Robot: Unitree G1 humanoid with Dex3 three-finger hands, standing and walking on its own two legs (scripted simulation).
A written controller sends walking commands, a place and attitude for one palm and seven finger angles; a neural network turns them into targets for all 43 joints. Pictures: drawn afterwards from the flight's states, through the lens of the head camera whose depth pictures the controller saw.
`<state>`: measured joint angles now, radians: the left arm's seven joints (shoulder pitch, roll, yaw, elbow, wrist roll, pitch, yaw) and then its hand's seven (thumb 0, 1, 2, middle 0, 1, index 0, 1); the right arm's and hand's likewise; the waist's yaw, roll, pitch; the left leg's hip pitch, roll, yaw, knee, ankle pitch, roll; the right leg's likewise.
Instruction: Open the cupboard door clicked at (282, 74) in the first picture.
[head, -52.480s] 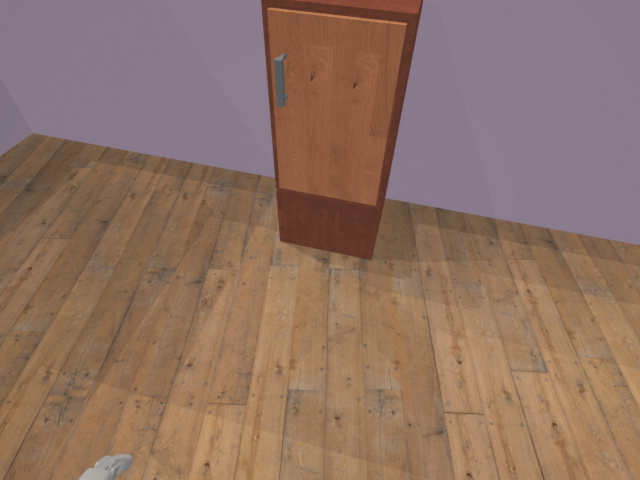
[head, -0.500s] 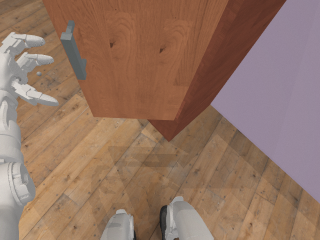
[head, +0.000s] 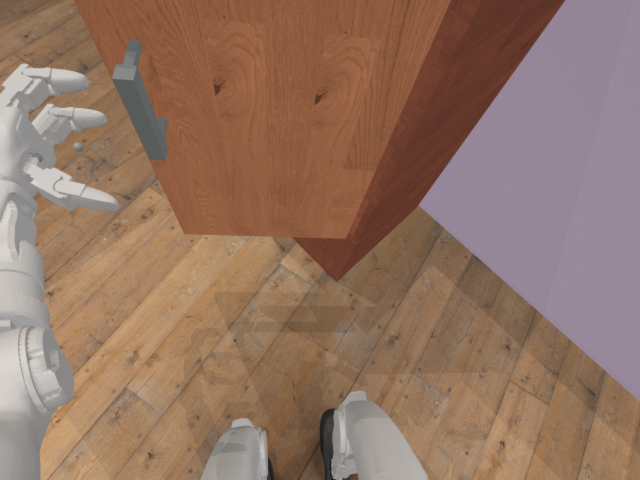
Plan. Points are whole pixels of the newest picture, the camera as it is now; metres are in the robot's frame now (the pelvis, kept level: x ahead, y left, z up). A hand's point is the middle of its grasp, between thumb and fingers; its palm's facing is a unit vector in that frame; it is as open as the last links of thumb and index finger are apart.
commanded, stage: move the hooked fingers beside the handle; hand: left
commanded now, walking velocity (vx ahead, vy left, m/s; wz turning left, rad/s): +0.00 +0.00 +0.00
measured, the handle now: (146, 105) +0.55 +0.18 +0.06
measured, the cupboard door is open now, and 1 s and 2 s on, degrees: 47 47 47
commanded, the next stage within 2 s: slide the fingers in behind the handle in 0.16 s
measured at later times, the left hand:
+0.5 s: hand (93, 152) +0.48 +0.23 +0.06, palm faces -0.06 -1.00 -0.02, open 14.0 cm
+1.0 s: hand (121, 151) +0.48 +0.20 +0.05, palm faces -0.06 -1.00 -0.01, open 14.0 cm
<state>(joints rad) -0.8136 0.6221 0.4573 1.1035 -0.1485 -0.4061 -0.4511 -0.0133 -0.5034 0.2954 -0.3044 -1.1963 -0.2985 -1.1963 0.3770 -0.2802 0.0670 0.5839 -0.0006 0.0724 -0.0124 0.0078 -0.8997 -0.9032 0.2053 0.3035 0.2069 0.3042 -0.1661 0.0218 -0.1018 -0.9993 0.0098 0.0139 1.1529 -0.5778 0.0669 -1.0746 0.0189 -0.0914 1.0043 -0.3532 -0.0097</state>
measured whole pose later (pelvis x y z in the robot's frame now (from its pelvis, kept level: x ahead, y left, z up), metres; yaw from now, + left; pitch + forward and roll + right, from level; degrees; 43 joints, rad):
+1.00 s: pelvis +0.00 +0.00 +0.00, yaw +1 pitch +23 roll -4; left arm -0.80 0.51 0.37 1.08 -0.15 -0.43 -0.37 -0.01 -0.50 0.30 -0.30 -1.20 -0.30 -1.20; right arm 0.37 -0.27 0.05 0.60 0.00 0.06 -0.01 0.01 -0.90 -0.90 0.20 0.30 0.21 0.30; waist -0.16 0.02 -0.11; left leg -0.97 0.00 0.01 1.14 -0.57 0.06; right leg -1.05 0.01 -0.09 1.01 -0.36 -0.02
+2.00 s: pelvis -0.01 -0.02 +0.00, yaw +1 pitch +23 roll -2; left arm -0.83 0.45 0.33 1.11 -0.12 -0.46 -0.28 -0.01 -0.50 0.30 -0.29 -1.19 -0.30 -1.20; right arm 0.35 -0.28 0.04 0.60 -0.01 0.03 0.00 0.01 -0.90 -0.90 0.20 0.30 0.21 0.30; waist -0.16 0.02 -0.11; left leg -0.97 0.00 0.02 1.13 -0.56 0.05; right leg -1.07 0.01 -0.08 1.03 -0.36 -0.03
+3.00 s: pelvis +0.01 -0.01 +0.01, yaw +0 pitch +22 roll -2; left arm -0.69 0.38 0.32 0.97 -0.15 -0.44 -0.23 0.01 0.75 0.79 -0.35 -1.34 -0.34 -1.35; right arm 0.37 -0.26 0.03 0.58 0.00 0.06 0.02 0.01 -0.90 -0.90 0.20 0.30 0.21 0.30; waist -0.14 0.03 -0.12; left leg -0.92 0.00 0.04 1.10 -0.57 0.05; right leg -1.03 0.02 -0.06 1.00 -0.36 -0.02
